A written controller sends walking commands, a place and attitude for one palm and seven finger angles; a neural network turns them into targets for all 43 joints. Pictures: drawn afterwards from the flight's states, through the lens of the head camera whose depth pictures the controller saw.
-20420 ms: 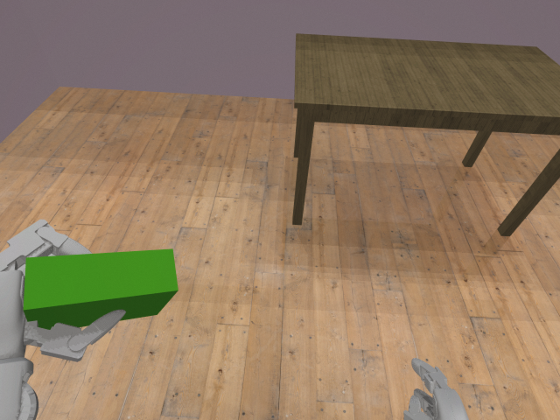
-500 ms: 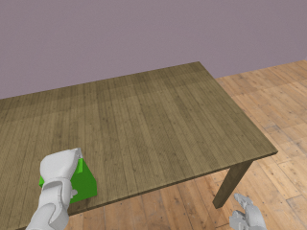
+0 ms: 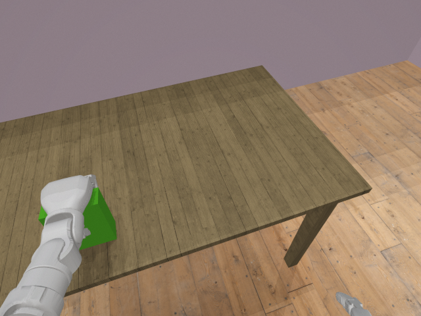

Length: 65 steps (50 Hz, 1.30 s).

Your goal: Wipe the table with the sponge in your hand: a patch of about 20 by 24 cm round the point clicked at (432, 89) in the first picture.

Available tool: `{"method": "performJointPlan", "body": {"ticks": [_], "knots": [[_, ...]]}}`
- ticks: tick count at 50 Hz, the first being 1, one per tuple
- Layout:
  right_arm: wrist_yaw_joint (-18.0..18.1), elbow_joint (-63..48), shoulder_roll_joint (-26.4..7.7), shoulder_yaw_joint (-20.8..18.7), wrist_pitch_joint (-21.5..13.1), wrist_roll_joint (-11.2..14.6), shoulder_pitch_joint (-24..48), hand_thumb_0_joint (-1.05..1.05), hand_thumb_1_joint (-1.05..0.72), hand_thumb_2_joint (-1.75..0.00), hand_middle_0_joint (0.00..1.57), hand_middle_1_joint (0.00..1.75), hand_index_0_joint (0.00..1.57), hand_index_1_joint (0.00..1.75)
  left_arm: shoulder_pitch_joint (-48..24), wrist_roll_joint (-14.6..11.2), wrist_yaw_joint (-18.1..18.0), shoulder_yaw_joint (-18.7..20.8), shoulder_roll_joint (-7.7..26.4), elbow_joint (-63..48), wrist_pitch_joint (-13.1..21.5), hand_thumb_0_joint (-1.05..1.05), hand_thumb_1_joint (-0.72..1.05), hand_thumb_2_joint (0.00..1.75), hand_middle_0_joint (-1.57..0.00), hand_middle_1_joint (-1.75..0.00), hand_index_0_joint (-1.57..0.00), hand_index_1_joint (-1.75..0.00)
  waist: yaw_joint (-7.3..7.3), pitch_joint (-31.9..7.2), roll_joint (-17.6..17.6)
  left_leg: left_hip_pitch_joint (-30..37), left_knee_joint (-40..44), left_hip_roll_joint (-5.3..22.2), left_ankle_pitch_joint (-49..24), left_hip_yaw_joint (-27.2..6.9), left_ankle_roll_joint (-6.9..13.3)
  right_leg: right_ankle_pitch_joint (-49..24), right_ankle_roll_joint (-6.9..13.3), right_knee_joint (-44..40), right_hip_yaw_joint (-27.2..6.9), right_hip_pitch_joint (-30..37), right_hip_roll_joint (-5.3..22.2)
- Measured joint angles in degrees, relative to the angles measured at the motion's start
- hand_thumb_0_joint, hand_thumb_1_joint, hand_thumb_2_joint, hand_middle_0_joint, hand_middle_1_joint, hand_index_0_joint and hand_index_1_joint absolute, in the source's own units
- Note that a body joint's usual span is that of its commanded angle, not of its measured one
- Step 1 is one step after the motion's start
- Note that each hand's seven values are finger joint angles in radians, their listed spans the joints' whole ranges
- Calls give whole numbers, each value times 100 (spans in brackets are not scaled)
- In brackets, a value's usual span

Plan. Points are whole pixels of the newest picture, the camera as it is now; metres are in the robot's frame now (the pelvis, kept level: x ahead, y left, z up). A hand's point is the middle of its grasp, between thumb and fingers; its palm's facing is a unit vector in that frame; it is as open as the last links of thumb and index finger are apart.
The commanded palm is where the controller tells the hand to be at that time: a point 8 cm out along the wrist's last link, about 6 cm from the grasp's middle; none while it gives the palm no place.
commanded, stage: wipe forward along the first lane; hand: left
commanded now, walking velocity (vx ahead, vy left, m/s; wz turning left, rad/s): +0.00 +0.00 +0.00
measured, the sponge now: (85, 227) +0.29 +0.32 -0.05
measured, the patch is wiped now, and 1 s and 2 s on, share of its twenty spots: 0.20 0.45 0.45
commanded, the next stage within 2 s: slide across to the middle lane in 1.04 s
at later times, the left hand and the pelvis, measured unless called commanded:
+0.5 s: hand (79, 191) +0.35 +0.34 +0.01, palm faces -0.14 +0.01 -0.99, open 9.4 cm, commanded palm +0.34 +0.33 +0.04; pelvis -0.01 +0.01 -0.01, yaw +0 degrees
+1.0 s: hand (78, 170) +0.41 +0.37 +0.01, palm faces -0.16 +0.01 -0.99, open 9.4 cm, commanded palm +0.40 +0.35 +0.04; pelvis +0.00 +0.02 -0.01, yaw -1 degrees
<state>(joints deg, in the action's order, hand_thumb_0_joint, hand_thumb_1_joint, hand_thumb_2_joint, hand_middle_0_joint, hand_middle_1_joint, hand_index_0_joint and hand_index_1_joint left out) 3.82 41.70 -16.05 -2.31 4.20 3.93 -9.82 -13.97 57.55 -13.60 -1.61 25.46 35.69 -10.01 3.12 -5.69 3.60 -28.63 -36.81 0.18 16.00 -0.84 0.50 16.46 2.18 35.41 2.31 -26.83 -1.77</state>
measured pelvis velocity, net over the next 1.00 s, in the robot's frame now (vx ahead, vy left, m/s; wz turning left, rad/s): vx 0.00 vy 0.02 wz -0.01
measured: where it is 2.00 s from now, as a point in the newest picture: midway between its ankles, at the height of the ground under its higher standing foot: outside the picture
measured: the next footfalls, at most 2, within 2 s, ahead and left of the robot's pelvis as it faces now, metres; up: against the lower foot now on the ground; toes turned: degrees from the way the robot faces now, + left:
none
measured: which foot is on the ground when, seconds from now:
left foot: down 0.00-1.00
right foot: down 0.00-1.00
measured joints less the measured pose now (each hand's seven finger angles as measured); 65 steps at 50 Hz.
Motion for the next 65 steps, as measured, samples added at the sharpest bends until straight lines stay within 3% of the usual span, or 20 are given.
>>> {"method": "performJointPlan", "body": {"ticks": [37,58,65], "knots": [[-101,32,50,65,80,-3,-378,1,-90,-90,20,30,20,30,-2017,219,-163,233,633,2198,465,2,-52,114,-83,-139,-83,-141,-390,-164,-94,-1039,-603,31,166,-77,65,47,-68,342,75,-899,-37],[-228,72,26,84,148,-52,-668,1,-90,-90,20,30,20,30,-2684,344,-2,484,1119,2816,645,2,-52,114,-83,-140,-83,-141,-618,-235,-151,-1396,-775,37,316,10,186,75,-187,340,-16,-1200,-42],[-247,63,48,13,167,-58,-748,1,-90,-90,20,30,20,30,-2574,315,18,274,1066,2571,597,2,-52,114,-83,-140,-83,-142,-582,-232,-136,-1341,-741,14,349,31,232,71,-233,243,-40,-1117,-22]]}}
